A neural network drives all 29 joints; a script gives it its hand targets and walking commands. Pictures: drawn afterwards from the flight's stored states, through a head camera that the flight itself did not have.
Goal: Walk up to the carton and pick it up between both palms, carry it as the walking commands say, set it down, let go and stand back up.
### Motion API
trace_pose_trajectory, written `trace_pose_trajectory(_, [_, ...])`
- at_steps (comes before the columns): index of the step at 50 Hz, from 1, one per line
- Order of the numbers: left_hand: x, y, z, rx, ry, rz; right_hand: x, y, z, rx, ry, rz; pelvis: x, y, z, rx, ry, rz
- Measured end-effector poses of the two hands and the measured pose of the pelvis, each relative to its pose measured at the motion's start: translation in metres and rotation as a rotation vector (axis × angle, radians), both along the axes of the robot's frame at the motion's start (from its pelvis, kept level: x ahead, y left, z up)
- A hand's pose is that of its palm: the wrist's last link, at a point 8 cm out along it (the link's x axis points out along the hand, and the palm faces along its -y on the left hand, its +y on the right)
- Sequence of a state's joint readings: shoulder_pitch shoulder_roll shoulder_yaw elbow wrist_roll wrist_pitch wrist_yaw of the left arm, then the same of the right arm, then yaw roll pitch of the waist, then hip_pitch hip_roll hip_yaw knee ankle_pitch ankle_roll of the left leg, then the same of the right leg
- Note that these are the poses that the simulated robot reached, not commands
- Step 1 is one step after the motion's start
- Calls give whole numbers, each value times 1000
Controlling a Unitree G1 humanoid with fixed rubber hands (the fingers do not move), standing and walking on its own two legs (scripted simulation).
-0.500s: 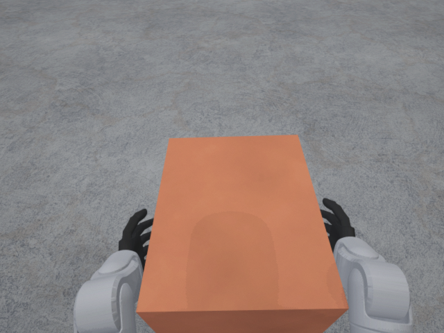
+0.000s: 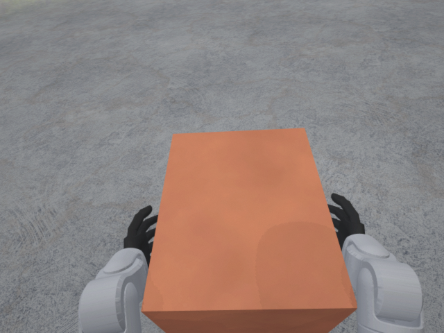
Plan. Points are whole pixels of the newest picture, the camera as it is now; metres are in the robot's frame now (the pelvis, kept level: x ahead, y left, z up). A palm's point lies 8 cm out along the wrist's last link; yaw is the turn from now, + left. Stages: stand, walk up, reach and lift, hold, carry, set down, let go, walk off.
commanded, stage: carry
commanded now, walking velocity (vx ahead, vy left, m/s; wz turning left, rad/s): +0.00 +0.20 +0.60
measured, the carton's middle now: (242, 242) +0.30 -0.01 +0.02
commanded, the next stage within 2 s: none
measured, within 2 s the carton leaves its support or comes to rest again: neither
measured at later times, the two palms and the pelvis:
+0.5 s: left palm (40, 289) +0.21 +0.30 +0.08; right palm (248, 246) +0.26 -0.02 +0.07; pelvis -0.01 +0.11 -0.01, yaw +7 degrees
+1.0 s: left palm (41, 287) +0.21 +0.30 +0.08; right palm (248, 242) +0.27 -0.02 +0.08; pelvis -0.01 +0.11 -0.01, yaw +8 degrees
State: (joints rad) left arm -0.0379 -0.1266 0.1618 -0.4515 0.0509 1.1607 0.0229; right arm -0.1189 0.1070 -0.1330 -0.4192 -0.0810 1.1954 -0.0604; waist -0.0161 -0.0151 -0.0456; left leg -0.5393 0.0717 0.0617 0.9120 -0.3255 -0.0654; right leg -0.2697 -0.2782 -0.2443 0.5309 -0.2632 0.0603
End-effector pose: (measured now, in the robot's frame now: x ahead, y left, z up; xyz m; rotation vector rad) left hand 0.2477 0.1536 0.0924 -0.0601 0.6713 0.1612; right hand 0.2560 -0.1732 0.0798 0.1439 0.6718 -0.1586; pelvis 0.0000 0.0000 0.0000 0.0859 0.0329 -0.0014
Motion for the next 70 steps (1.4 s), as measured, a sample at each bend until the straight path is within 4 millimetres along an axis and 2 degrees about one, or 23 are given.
trace_pose_trajectory(4, [-5,52,-11,-19,2,58,16,53,-3,-14,3,54,4,36,-7,-12,3,56])
trace_pose_trajectory(7, [-9,96,-31,-38,-2,98,25,99,-15,-27,1,91,7,64,-22,-37,11,80])
trace_pose_trajectory(9, [-17,118,-44,-67,38,130,26,122,-22,-72,38,137,3,75,-21,-49,12,94])
trace_pose_trajectory(12, [-33,138,-55,-107,83,176,22,144,-26,-100,82,173,-2,87,-16,-70,13,112])
trace_pose_trajectory(16, [-40,152,-47,-121,50,202,17,159,-18,-98,51,183,-6,99,-13,-80,14,129])
trace_pose_trajectory(23, [-39,154,-21,-71,-18,170,8,158,-5,-53,-17,156,-6,110,-11,-76,6,133])
trace_pose_trajectory(30, [-39,148,-10,-38,-7,135,-1,151,-4,-19,-7,124,-8,112,-7,-89,-20,138])
trace_pose_trajectory(45, [-40,152,-16,-63,5,165,8,157,-1,-37,6,147,-8,109,-6,-91,-15,137])
trace_pose_trajectory(70, [-22,137,-14,-58,5,140,17,140,1,-33,4,120,4,99,-6,-90,-7,130])
